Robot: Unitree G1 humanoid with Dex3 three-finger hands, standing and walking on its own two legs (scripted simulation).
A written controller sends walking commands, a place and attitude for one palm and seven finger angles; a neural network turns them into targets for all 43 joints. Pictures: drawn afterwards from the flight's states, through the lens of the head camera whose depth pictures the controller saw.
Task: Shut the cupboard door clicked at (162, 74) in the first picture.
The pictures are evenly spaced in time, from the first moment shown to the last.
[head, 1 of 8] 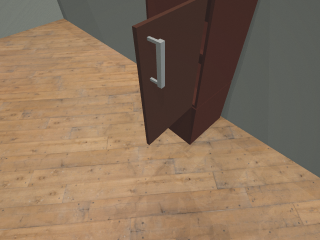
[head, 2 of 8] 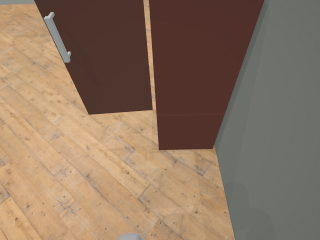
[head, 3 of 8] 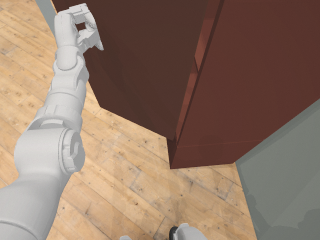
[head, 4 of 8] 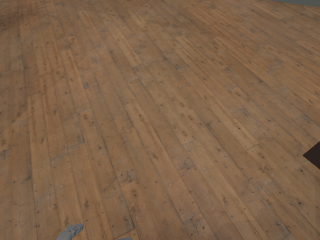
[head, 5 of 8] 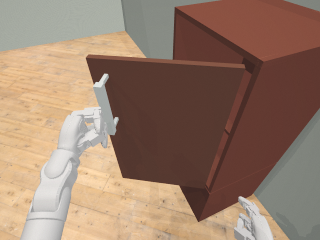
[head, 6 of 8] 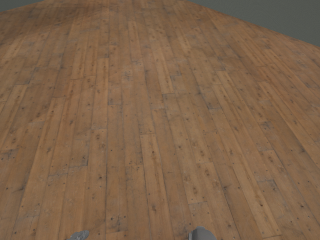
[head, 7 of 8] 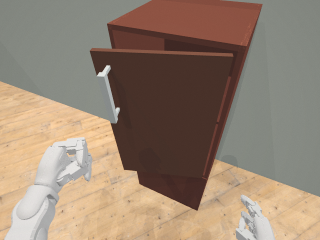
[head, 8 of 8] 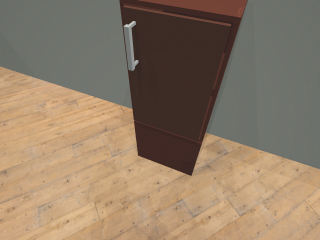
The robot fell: no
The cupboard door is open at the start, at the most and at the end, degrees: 94 94 0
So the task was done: yes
